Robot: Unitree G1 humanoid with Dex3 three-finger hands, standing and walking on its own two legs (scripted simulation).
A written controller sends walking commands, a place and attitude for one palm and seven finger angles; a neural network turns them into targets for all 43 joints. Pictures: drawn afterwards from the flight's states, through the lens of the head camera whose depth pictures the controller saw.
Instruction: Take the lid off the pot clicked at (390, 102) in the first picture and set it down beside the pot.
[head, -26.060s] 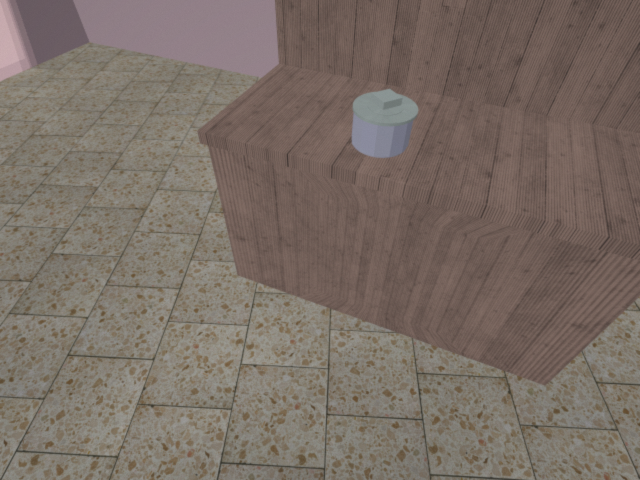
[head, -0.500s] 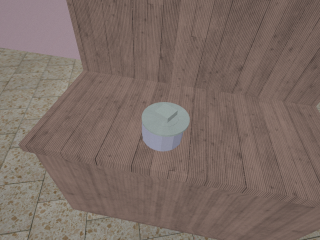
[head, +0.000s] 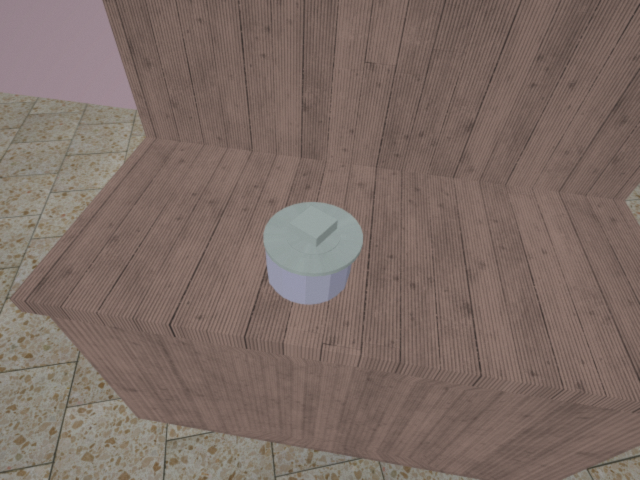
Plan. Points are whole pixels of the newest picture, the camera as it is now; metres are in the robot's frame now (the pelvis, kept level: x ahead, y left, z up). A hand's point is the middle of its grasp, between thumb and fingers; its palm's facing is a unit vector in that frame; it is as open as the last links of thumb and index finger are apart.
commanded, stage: look again from close up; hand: left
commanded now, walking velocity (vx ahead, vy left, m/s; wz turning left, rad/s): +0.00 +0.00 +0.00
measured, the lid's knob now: (313, 225) +0.49 +0.04 +0.03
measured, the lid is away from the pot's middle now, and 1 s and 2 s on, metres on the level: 0.01 0.01 0.01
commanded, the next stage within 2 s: lift the closed hand beside the body in 0.58 s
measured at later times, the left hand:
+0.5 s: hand out of the picture -0.02 +0.13 -0.18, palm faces +0.02 -0.99 -0.12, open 7.4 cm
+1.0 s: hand (196, 470) +0.15 +0.16 -0.08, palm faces +0.14 -0.97 -0.21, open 5.5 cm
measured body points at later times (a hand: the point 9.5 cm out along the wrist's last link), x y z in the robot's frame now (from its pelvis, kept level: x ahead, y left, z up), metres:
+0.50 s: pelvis +0.01 -0.01 +0.00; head +0.01 +0.01 +0.45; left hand -0.02 +0.19 -0.17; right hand -0.01 -0.20 -0.16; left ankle +0.03 +0.07 -0.74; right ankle +0.01 -0.15 -0.74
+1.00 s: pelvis +0.01 -0.01 -0.01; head +0.00 -0.01 +0.44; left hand +0.14 +0.21 -0.06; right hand +0.18 -0.25 -0.08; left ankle +0.03 +0.07 -0.74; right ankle +0.01 -0.15 -0.74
